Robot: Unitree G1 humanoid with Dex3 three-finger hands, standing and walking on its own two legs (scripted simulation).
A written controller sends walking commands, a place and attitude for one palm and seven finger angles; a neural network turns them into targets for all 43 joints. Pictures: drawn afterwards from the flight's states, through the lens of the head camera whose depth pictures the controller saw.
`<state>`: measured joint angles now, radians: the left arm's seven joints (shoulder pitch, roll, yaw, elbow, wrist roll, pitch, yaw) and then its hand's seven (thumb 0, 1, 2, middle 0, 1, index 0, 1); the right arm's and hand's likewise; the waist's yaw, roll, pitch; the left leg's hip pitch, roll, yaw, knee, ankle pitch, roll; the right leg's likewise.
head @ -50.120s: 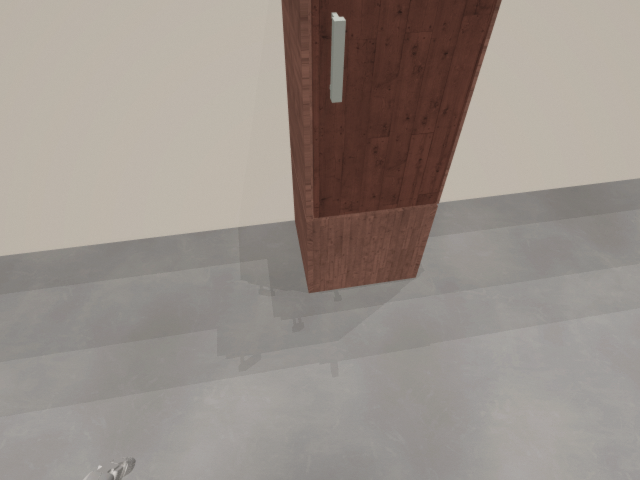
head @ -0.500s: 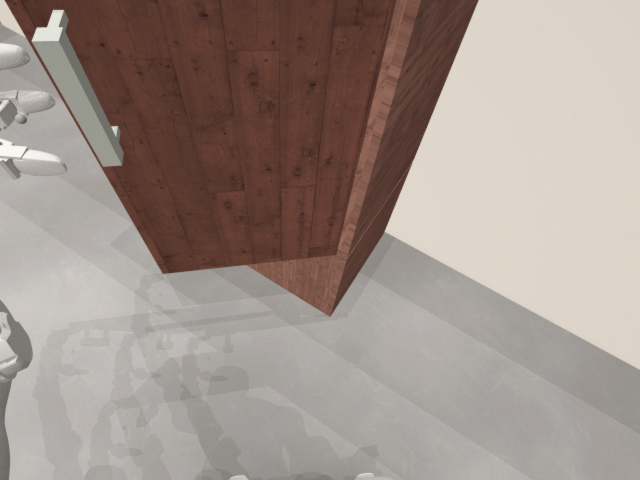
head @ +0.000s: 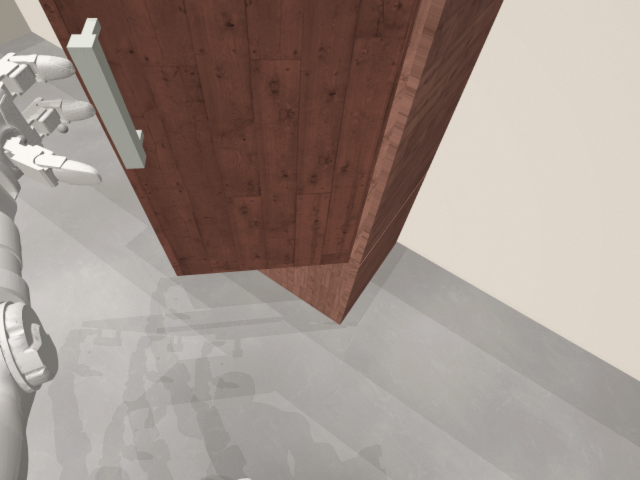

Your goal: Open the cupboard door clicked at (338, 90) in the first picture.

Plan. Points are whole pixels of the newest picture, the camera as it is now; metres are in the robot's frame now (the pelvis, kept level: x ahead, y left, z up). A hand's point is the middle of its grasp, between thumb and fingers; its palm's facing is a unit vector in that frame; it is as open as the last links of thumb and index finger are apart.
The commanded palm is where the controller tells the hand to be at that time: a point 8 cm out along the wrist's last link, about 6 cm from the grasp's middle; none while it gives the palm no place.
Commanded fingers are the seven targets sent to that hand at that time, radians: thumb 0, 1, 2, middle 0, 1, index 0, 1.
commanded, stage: slide the fingers in behind the handle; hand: left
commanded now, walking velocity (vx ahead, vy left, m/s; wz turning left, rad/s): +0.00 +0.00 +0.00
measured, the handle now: (116, 99) +0.53 +0.23 +0.16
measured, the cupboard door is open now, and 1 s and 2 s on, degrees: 42 40 41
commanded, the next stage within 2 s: close the thumb around the handle in 1.32 s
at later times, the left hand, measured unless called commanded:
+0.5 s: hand (105, 124) +0.48 +0.23 +0.15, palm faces +0.09 -1.00 +0.00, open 14.0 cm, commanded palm +0.46 +0.28 +0.15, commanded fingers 0.00 -0.50 0.30 -0.30 -1.20 -0.30 -1.20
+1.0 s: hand (130, 128) +0.48 +0.20 +0.16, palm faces +0.08 -1.00 +0.00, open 14.0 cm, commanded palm +0.45 +0.25 +0.15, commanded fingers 0.00 -0.50 0.30 -0.30 -1.20 -0.30 -1.20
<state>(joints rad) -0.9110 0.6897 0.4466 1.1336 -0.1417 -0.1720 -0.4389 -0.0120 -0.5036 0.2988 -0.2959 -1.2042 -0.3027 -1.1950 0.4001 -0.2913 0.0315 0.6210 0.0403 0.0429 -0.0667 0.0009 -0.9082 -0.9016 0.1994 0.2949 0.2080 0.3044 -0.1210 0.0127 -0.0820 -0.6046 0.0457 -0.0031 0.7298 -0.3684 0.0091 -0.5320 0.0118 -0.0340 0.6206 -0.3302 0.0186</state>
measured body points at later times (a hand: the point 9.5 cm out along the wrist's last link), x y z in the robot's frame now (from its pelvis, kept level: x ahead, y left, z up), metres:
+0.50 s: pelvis -0.01 -0.01 +0.00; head +0.07 +0.00 +0.44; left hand +0.47 +0.28 +0.16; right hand +0.01 -0.28 -0.11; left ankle -0.02 +0.11 -0.72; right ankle -0.02 -0.14 -0.72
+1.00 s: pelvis -0.01 -0.01 +0.00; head +0.05 -0.01 +0.45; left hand +0.47 +0.26 +0.16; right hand +0.02 -0.28 -0.11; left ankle -0.02 +0.11 -0.72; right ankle -0.02 -0.14 -0.72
